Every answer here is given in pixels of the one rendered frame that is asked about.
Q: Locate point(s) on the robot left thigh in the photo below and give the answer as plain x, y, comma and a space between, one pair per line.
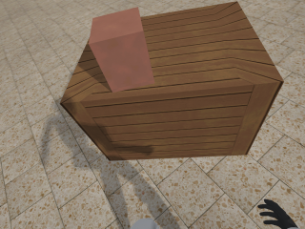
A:
145, 224

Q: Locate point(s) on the carton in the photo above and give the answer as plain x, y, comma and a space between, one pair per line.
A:
118, 43

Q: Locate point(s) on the pedestal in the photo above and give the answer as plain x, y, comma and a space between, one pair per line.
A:
214, 85

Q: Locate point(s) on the robot right hand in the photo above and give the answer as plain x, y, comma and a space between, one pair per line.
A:
283, 220

